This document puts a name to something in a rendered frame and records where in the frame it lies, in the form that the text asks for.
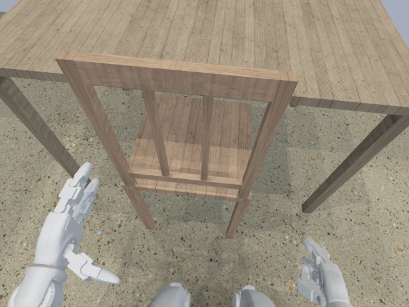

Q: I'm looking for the robot right shin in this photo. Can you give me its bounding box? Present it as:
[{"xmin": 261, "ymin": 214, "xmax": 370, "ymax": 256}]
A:
[{"xmin": 241, "ymin": 285, "xmax": 255, "ymax": 291}]

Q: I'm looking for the left robot hand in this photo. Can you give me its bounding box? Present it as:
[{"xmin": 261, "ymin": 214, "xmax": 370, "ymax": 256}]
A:
[{"xmin": 34, "ymin": 162, "xmax": 120, "ymax": 285}]

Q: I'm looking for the left robot thigh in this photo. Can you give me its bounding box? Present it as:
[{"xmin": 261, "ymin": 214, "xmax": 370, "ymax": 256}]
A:
[{"xmin": 148, "ymin": 286, "xmax": 190, "ymax": 307}]

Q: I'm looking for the left robot forearm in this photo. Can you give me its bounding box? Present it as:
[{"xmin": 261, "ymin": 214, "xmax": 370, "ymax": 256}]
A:
[{"xmin": 8, "ymin": 264, "xmax": 68, "ymax": 307}]

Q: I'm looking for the table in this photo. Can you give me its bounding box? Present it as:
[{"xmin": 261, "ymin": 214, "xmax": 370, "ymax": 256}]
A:
[{"xmin": 0, "ymin": 0, "xmax": 409, "ymax": 214}]

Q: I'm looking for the chair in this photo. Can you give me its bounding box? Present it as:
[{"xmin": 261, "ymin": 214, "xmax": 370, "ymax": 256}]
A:
[{"xmin": 55, "ymin": 50, "xmax": 298, "ymax": 239}]

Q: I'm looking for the right robot hand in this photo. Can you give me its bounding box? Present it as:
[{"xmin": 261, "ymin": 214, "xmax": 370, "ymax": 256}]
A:
[{"xmin": 297, "ymin": 236, "xmax": 350, "ymax": 307}]

